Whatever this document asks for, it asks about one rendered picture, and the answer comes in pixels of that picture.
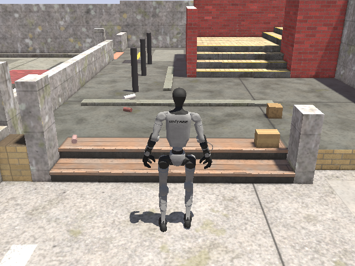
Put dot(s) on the right robot hand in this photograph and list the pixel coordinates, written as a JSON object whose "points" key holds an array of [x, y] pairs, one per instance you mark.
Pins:
{"points": [[207, 159]]}

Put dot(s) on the right robot forearm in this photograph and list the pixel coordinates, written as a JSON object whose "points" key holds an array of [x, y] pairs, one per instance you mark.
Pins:
{"points": [[205, 148]]}

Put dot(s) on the left robot hand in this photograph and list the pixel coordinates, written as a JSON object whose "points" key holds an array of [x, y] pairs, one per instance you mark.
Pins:
{"points": [[146, 159]]}

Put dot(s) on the left robot forearm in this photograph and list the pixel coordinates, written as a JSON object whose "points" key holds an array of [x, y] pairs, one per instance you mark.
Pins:
{"points": [[149, 146]]}

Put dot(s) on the robot right foot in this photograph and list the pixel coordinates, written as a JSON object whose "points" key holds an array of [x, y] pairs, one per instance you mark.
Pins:
{"points": [[187, 223]]}

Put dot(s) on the robot right thigh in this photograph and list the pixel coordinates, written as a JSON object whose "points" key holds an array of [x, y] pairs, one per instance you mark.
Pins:
{"points": [[190, 163]]}

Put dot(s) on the robot left upper arm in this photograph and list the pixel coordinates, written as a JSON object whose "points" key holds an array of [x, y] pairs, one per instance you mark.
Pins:
{"points": [[157, 126]]}

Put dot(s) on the robot right upper arm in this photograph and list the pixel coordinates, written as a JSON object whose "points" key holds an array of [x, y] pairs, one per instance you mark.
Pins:
{"points": [[195, 117]]}

